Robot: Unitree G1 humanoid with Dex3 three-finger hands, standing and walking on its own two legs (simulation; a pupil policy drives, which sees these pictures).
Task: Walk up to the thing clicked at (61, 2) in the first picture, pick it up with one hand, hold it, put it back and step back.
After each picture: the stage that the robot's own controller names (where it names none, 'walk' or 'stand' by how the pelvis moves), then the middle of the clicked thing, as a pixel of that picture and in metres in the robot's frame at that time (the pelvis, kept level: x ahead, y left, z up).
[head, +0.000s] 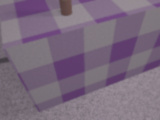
stand; out of the picture +0.89 +0.13 +0.09
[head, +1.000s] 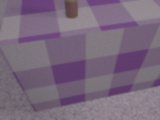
rise first; out of the picture +0.82 +0.13 +0.11
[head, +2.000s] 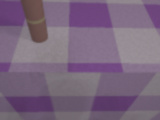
walk; (34, 11) +0.55 +0.23 +0.13
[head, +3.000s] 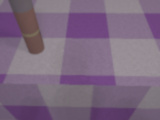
stand; (28, 25) +0.53 +0.25 +0.11
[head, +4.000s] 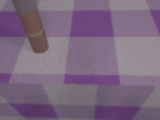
stand; (32, 25) +0.54 +0.22 +0.10
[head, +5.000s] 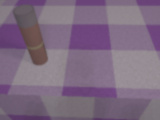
stand; (33, 38) +0.51 +0.23 +0.09
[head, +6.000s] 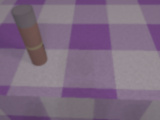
stand; (32, 38) +0.51 +0.23 +0.09
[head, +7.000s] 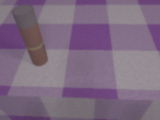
rise first; (32, 39) +0.51 +0.23 +0.09
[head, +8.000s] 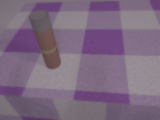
rise first; (47, 42) +0.50 +0.21 +0.09
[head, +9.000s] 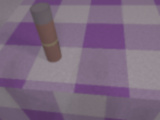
go down; (48, 35) +0.52 +0.21 +0.09
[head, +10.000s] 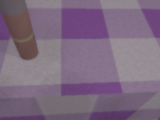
go down; (20, 28) +0.49 +0.19 +0.11
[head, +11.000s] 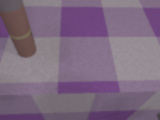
approach; (17, 25) +0.50 +0.20 +0.12
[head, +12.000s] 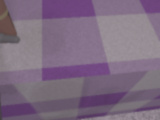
close; out of the picture +0.52 +0.22 +0.16
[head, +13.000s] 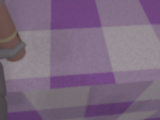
lift; (1, 26) +0.47 +0.22 +0.15
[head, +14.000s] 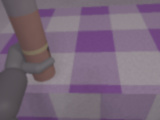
lift; (32, 39) +0.34 +0.16 +0.26
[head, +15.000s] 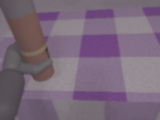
hold; (30, 39) +0.33 +0.16 +0.26
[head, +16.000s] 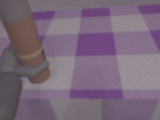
hold; (27, 42) +0.33 +0.17 +0.26
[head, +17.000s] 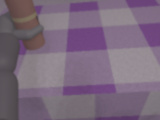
crouch; (21, 8) +0.45 +0.17 +0.29
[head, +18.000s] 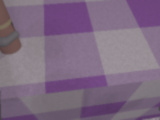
lower; out of the picture +0.51 +0.22 +0.16
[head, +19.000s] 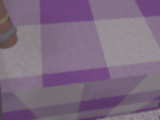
lower; out of the picture +0.52 +0.21 +0.15
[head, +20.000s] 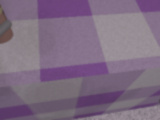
lower; out of the picture +0.53 +0.22 +0.16
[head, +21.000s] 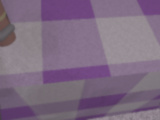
lower; out of the picture +0.52 +0.22 +0.16
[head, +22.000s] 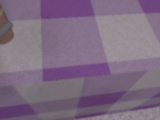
lower; out of the picture +0.52 +0.22 +0.16
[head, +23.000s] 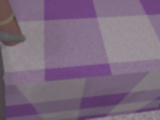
withdraw; out of the picture +0.51 +0.20 +0.15
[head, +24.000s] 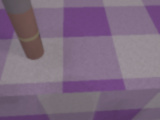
sink last; (26, 27) +0.49 +0.19 +0.13
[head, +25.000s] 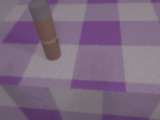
stand; (47, 33) +0.53 +0.21 +0.11
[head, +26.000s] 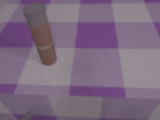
stand; (42, 38) +0.50 +0.19 +0.10
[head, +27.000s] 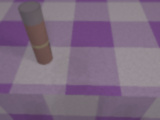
stand; (38, 36) +0.50 +0.20 +0.09
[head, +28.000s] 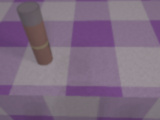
stand; (37, 37) +0.50 +0.20 +0.10
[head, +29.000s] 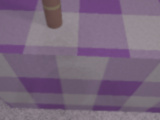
walk; out of the picture +0.63 +0.14 +0.11
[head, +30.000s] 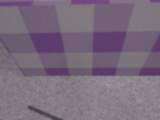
walk; out of the picture +0.96 +0.23 +0.12
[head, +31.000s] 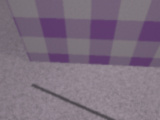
stand; out of the picture +1.26 +0.19 +0.11
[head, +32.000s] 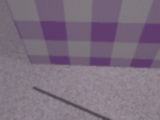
stand; out of the picture +1.24 +0.20 +0.09
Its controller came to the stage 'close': yes
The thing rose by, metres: 0.22
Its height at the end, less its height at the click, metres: +0.00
